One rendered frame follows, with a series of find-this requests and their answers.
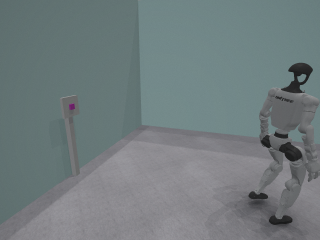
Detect left robot forearm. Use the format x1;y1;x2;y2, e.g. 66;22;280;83
259;114;269;134

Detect button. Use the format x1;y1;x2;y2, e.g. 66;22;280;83
69;103;75;110

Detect panel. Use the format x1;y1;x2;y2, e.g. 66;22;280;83
59;95;80;176

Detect left robot hand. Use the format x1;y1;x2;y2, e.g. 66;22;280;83
259;132;269;147

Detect right robot shin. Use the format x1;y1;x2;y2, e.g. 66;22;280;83
275;183;302;219

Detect robot head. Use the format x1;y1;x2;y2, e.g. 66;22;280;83
281;62;313;94

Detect right robot hand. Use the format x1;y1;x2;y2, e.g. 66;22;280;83
304;160;320;182

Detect right robot upper arm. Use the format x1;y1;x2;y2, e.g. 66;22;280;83
298;94;320;134

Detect left robot upper arm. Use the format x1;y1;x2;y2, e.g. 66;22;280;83
260;87;281;118

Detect right robot forearm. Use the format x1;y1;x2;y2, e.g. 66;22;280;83
301;125;318;162

